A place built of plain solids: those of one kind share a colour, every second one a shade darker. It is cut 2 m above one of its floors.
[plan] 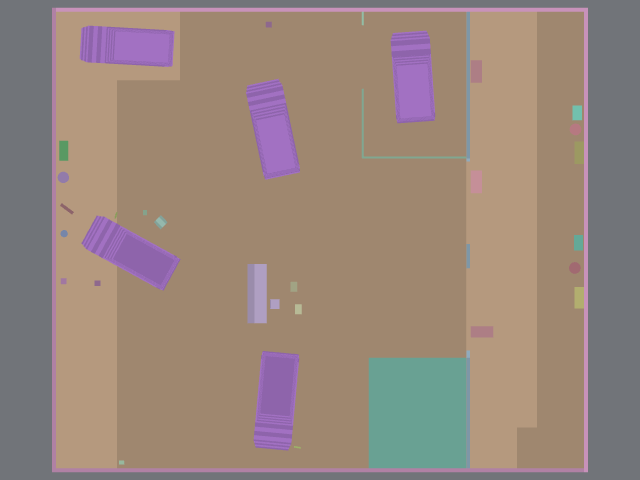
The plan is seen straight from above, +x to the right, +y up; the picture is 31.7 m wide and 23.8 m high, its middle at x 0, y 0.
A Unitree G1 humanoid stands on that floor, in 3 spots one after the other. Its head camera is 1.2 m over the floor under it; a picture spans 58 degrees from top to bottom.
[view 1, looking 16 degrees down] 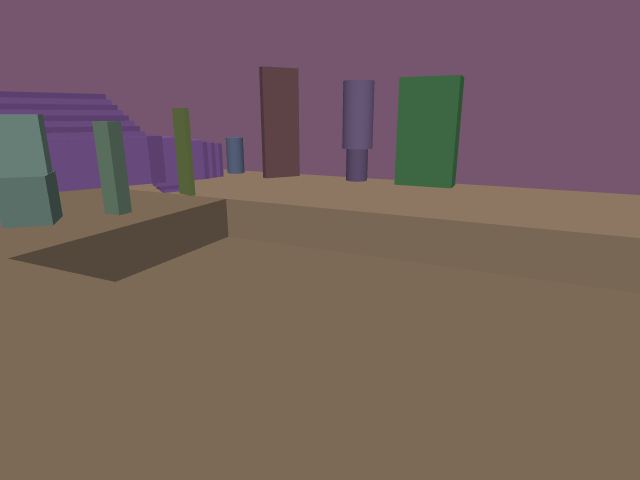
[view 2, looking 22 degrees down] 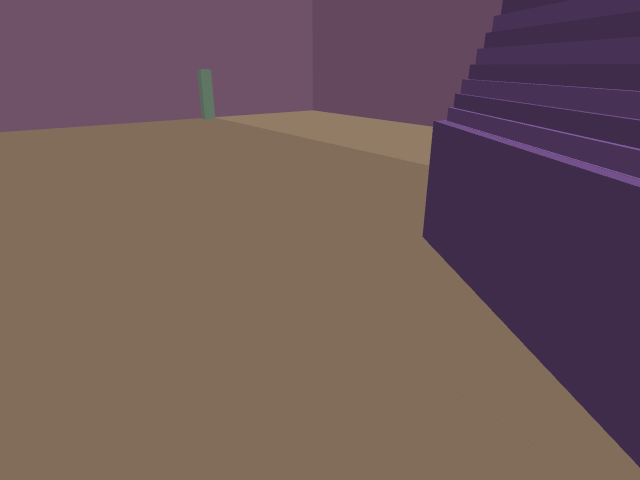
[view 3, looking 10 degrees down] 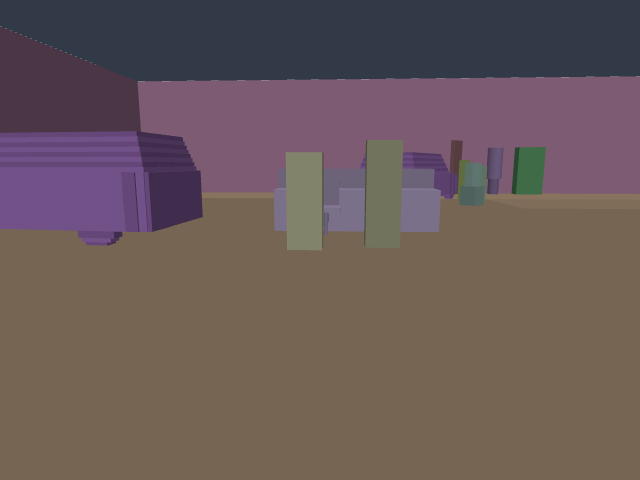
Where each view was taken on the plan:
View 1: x -4.83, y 6.00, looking -155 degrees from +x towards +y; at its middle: floor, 6.01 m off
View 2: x -5.69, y -0.80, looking -126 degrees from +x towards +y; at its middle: floor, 3.20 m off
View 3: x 5.05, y -2.90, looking -177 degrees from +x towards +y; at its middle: rack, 6.05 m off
